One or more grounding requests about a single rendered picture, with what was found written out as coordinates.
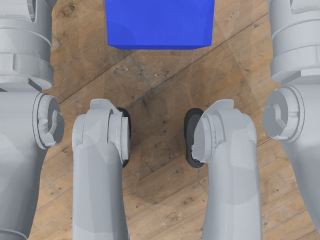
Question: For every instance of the right robot foot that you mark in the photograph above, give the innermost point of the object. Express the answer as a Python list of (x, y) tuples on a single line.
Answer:
[(191, 120)]

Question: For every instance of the right robot upper arm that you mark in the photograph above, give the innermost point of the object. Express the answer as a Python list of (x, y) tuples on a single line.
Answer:
[(292, 116)]

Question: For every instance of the robot right forearm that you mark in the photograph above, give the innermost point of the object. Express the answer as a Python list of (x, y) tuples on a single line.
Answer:
[(295, 35)]

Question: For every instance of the carton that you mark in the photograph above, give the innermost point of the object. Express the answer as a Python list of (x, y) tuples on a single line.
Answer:
[(159, 24)]

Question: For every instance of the robot left forearm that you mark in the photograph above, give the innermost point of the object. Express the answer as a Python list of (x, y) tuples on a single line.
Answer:
[(25, 45)]

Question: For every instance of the left robot upper arm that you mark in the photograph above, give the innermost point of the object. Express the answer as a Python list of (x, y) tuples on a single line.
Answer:
[(30, 123)]

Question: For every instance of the right robot shin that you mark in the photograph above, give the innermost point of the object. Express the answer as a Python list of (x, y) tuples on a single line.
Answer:
[(223, 104)]

